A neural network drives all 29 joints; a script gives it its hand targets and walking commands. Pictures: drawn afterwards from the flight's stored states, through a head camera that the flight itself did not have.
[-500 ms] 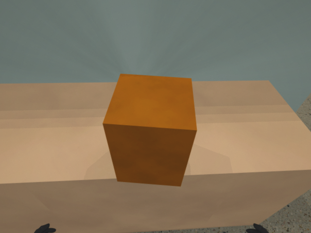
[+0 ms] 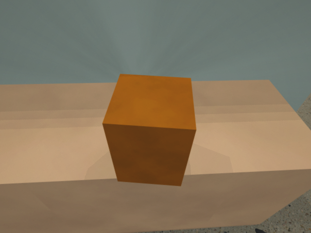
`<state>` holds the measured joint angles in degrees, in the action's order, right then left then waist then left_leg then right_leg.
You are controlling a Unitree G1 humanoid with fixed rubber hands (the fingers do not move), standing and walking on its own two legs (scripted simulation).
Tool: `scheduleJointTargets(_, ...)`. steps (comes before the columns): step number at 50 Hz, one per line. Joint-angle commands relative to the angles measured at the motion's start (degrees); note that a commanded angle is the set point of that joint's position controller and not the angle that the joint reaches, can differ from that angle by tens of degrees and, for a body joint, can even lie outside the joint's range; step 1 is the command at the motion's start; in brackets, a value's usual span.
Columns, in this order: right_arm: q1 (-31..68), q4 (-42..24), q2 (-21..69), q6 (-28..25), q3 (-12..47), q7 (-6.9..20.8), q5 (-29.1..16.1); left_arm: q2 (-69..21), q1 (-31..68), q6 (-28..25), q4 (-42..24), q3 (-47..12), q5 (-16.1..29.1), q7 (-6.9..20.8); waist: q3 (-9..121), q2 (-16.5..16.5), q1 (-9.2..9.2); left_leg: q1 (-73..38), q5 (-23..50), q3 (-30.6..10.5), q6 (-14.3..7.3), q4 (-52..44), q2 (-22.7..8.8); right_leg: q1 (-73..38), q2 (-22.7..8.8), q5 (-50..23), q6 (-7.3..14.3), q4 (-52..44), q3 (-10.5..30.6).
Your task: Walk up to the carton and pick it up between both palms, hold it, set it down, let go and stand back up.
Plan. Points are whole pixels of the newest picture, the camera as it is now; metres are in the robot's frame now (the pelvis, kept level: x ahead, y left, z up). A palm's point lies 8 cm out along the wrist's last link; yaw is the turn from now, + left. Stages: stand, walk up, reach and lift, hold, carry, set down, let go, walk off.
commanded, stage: stand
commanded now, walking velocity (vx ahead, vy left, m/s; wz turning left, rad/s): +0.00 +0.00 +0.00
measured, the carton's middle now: (152, 132) +0.41 +0.00 +0.04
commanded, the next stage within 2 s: none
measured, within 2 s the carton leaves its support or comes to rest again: neither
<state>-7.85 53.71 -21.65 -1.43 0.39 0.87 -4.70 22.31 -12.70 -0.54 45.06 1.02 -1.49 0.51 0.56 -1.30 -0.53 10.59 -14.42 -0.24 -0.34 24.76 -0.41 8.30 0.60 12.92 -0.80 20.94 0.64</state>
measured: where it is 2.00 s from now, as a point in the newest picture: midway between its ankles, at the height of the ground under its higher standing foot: outside the picture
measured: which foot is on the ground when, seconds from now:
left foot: down 0.00-1.00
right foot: down 0.00-1.00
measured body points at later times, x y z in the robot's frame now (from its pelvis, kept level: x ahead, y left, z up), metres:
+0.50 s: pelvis +0.00 +0.00 +0.00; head +0.00 +0.00 +0.45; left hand +0.11 +0.31 -0.10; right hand +0.10 -0.31 -0.12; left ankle -0.01 +0.11 -0.74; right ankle -0.02 -0.13 -0.74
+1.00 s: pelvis -0.01 +0.00 +0.00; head -0.01 +0.00 +0.45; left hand +0.10 +0.32 -0.10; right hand +0.09 -0.31 -0.12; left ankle -0.01 +0.11 -0.74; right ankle -0.02 -0.13 -0.74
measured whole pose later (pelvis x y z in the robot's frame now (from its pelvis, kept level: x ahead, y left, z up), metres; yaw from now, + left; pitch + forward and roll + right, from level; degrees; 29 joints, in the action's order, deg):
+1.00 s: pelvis -0.01 +0.00 +0.00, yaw +0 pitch +0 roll -1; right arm -7.7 57.8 -21.9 -1.3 0.4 0.9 -4.7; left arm 22.6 -11.6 -0.6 50.1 1.0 -1.1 0.3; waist 0.6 -1.8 -0.5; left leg 10.6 -13.9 -0.2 -0.3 24.8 -0.4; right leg 8.3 0.6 12.4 -0.8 21.0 0.6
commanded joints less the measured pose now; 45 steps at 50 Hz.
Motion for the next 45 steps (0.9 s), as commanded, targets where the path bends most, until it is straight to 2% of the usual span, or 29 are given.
scheduleJointTargets(1, 1.7, -0.5, -12.0, -0.4, -2.3, -0.9, 6.2, 11.4, 2.4, -1.8, 1.6, 2.5, 0.4, -0.5, 5.0, -0.5, 0.32, -4.7, 16.2, -4.3, -1.7, -3.6, -6.6, -3.1, -6.9, -13.0, 2.7, -0.2, 4.1)
scheduleJointTargets(2, 3.1, -0.4, -13.0, -0.2, -2.6, -1.2, 6.3, 10.8, 0.6, -1.8, 2.0, 2.6, 0.7, -0.4, 5.0, -0.1, 1.61, -4.6, 16.5, -4.7, -2.3, -3.1, -6.7, -3.1, -6.4, -12.0, 2.5, -0.6, 4.3)
scheduleJointTargets(3, 2.7, -0.7, -12.0, -0.2, -2.4, -1.3, 6.6, 10.5, 3.5, -1.9, 1.4, 2.3, 0.5, -0.5, 2.3, -0.4, 0.00, -3.3, 16.7, -4.5, -1.8, -4.0, -6.1, -1.6, -6.6, -12.7, 2.6, -0.3, 3.9)
scheduleJointTargets(4, 2.9, -0.1, -12.2, -0.4, -2.4, -1.2, 6.4, 10.6, 2.8, -1.8, 1.7, 2.3, 0.6, -0.6, 2.2, -0.7, 0.78, -3.6, 16.0, -4.8, -1.8, -4.1, -6.2, -1.7, -6.6, -12.0, 2.6, -0.7, 4.7)
scheduleJointTargets(7, 2.0, -0.4, -11.0, -1.0, -2.1, -1.0, 6.2, 9.9, 3.6, -2.1, 2.3, 2.0, 0.4, -0.7, 5.1, 0.4, 0.19, -4.1, 14.8, -4.6, -1.5, -3.5, -6.4, -3.9, -7.4, -13.1, 3.1, -0.8, 4.9)
scheduleJointTargets(8, 2.4, 0.6, -12.0, -1.0, -2.1, -0.9, 6.6, 11.1, 3.8, -1.8, 2.2, 2.5, 0.8, -0.5, 4.3, -1.2, 1.23, -3.2, 15.3, -4.9, -1.8, -4.1, -6.6, -3.6, -7.1, -12.0, 2.9, -1.0, 4.9)
scheduleJointTargets(9, 1.8, 0.6, -11.7, -0.7, -2.1, -1.0, 6.5, 10.9, 4.2, -1.7, 2.9, 2.5, 0.5, -0.5, 5.2, -1.6, -0.01, -4.7, 17.0, -4.9, -2.0, -4.5, -6.7, -3.7, -6.9, -13.4, 3.0, -0.1, 4.1)
scheduleJointTargets(12, 3.2, 0.3, -11.5, -0.9, -1.8, -1.2, 6.6, 10.1, 2.7, -1.6, 3.3, 2.0, 0.6, -0.7, 2.4, -2.5, 0.78, -3.3, 17.4, -4.8, -1.9, -4.5, -6.7, -2.4, -7.0, -12.5, 2.7, -0.6, 4.2)
scheduleJointTargets(13, 1.9, 1.0, -11.0, -1.0, -1.8, -1.2, 6.3, 11.0, 3.7, -1.5, 3.1, 2.2, 0.4, -0.7, 2.8, -0.1, 0.05, -3.4, 16.8, -5.1, -1.3, -4.6, -6.5, -2.8, -7.0, -11.6, 2.6, -0.4, 3.7)
scheduleJointTargets(15, 2.5, 1.3, -11.9, -0.8, -2.2, -1.2, 6.3, 10.1, 3.4, -1.5, 3.3, 2.1, 0.5, -0.6, 3.1, -2.8, 1.03, -3.8, 17.6, -4.9, -1.5, -4.4, -6.5, -2.6, -6.8, -12.6, 2.6, -0.2, 4.3)
scheduleJointTargets(16, 1.9, 0.9, -11.4, -1.1, -1.9, -1.2, 6.4, 10.6, 3.5, -1.5, 3.2, 2.0, 0.3, -0.5, 5.0, -0.5, 0.37, -5.1, 17.8, -4.8, -1.5, -4.6, -7.0, -3.1, -7.1, -13.1, 2.7, -0.4, 3.8)
scheduleJointTargets(17, 3.5, 1.4, -12.7, -0.9, -2.5, -1.3, 6.5, 10.6, 3.4, -1.3, 3.6, 1.9, 0.8, -0.5, 3.0, -0.4, 1.09, -4.1, 17.8, -5.1, -1.6, -4.5, -6.9, -1.6, -7.0, -13.3, 2.9, -0.3, 3.8)
scheduleJointTargets(19, 2.3, 1.6, -12.3, -1.1, -2.5, -1.4, 6.4, 10.0, 4.1, -1.5, 3.5, 2.2, 0.5, -0.8, 3.9, -0.9, -0.11, -4.1, 17.0, -5.1, -1.7, -3.8, -7.1, -2.6, -7.1, -14.4, 3.2, -0.5, 4.0)
scheduleJointTargets(20, 1.8, 2.1, -12.5, -1.0, -2.3, -1.0, 6.4, 10.4, 3.8, -1.6, 3.3, 2.1, 0.8, -0.7, 4.3, 1.2, 0.61, -4.1, 16.6, -5.6, -1.6, -4.7, -7.0, -3.6, -7.3, -13.7, 3.2, -0.4, 3.9)
scheduleJointTargets(21, 2.1, 2.5, -13.3, -0.6, -2.7, -1.2, 6.6, 11.0, 3.2, -1.5, 3.7, 2.5, 0.9, -0.6, 4.1, -1.2, 0.99, -4.5, 16.8, -5.2, -2.0, -5.2, -7.0, -3.4, -6.6, -12.1, 3.0, -0.1, 3.7)
scheduleJointTargets(24, 2.2, 2.1, -11.1, -0.8, -2.1, -1.0, 6.2, 11.0, 3.3, -1.7, 4.1, 2.1, 0.6, -0.8, 3.3, -0.9, 0.23, -3.9, 17.9, -4.5, -1.8, -4.3, -6.5, -3.1, -7.1, -14.3, 2.6, -0.9, 4.5)
scheduleJointTargets(25, 2.5, 1.7, -12.2, -1.0, -2.1, -1.1, 6.4, 10.6, 1.8, -1.7, 4.6, 2.3, 0.9, -0.6, 3.9, 1.0, 1.13, -4.2, 18.0, -5.1, -1.7, -4.2, -7.0, -3.6, -7.1, -13.4, 2.7, -0.5, 3.9)
scheduleJointTargets(27, 3.2, 1.9, -11.8, -0.9, -2.0, -1.1, 6.5, 10.0, 3.6, -1.6, 4.1, 2.0, 0.7, -0.7, 3.6, -0.6, 1.21, -3.1, 17.0, -5.0, -1.9, -4.8, -6.9, -3.5, -7.1, -12.9, 3.1, -0.1, 4.1)
scheduleJointTargets(28, 2.2, 1.6, -11.5, -1.0, -2.3, -0.9, 6.5, 9.7, 3.8, -1.6, 4.1, 1.9, 0.7, -0.9, 4.0, -0.7, 0.03, -4.3, 15.9, -4.9, -1.4, -5.0, -6.5, -3.0, -7.3, -12.1, 3.2, -0.5, 3.7)
scheduleJointTargets(29, 2.9, 2.4, -12.2, -0.9, -2.2, -1.1, 6.5, 10.6, 4.8, -1.4, 4.5, 2.3, 0.7, -0.9, 2.4, -2.2, 0.57, -2.8, 15.3, -5.3, -1.6, -5.3, -6.8, -3.0, -7.2, -11.8, 3.3, -0.4, 4.4)
scheduleJointTargets(30, 2.7, 2.2, -12.2, -0.9, -2.2, -0.8, 6.3, 10.7, 4.0, -1.2, 4.6, 2.0, 0.8, -0.9, 1.3, 0.0, 0.59, -2.3, 14.9, -5.9, -1.7, -5.5, -6.9, -2.5, -7.1, -11.0, 2.9, -1.6, 4.2)
scheduleJointTargets(32, 2.1, 2.2, -11.4, -1.0, -2.1, -0.8, 6.2, 11.3, 3.5, -1.5, 4.0, 2.6, 0.8, -0.7, 1.9, -1.2, 0.26, -1.9, 13.2, -5.5, -1.6, -5.4, -6.7, -2.9, -6.8, -10.1, 2.9, -1.4, 4.4)
scheduleJointTargets(34, 3.0, 2.6, -11.2, -0.7, -2.2, -1.1, 6.5, 12.1, 2.9, -1.6, 5.7, 2.5, 0.4, -0.7, 2.8, 0.6, 0.38, -3.6, 13.8, -4.9, -1.4, -5.7, -6.6, -2.7, -6.9, -10.2, 2.9, -1.2, 3.7)
scheduleJointTargets(38, 1.6, 2.7, -12.1, -1.0, -2.3, -0.9, 6.4, 11.2, 2.2, -1.7, 6.0, 2.1, 1.1, -0.6, 3.3, -1.6, 0.09, -3.5, 14.4, -5.5, -1.8, -5.6, -6.8, -2.9, -7.0, -10.3, 2.6, -0.9, 3.8)
scheduleJointTargets(41, 2.6, 2.9, -12.0, -0.9, -2.4, -0.9, 6.8, 11.3, 4.8, -1.4, 5.4, 2.5, 1.0, -0.6, 1.1, 0.2, 1.15, -2.4, 13.6, -5.9, -1.8, -6.3, -6.8, -1.9, -6.9, -9.1, 3.0, -1.2, 4.6)
scheduleJointTargets(42, 2.2, 2.7, -11.6, -0.8, -2.5, -1.1, 6.7, 10.8, 4.3, -1.4, 5.7, 2.3, 0.7, -0.6, 2.8, 0.3, 0.35, -4.4, 14.9, -5.7, -1.9, -6.2, -7.1, -1.9, -6.9, -9.7, 3.1, -1.1, 4.5)
scheduleJointTargets(43, 3.6, 2.5, -12.7, -0.9, -2.6, -1.1, 6.5, 10.2, 4.1, -1.3, 5.6, 2.1, 0.9, -0.6, 2.9, -2.7, 0.25, -4.2, 15.3, -5.1, -1.3, -5.4, -6.7, -1.8, -7.2, -12.1, 3.0, -2.2, 4.6)
scheduleJointTargets(44, 2.8, 3.2, -12.2, -0.8, -2.7, -1.1, 6.6, 11.3, 3.4, -1.4, 5.6, 2.2, 0.9, -0.7, 2.5, -0.6, 0.60, -3.6, 16.2, -5.3, -1.4, -5.8, -6.8, -3.3, -7.0, -12.9, 3.0, -1.4, 4.1)
scheduleJointTargets(45, 1.4, 3.3, -11.3, -1.0, -2.1, -1.1, 6.1, 10.5, 4.2, -1.6, 5.7, 2.1, 1.0, -0.8, 2.9, -1.2, 0.05, -3.2, 16.4, -5.1, -1.5, -5.0, -7.1, -3.5, -7.6, -13.0, 3.1, -1.7, 4.8)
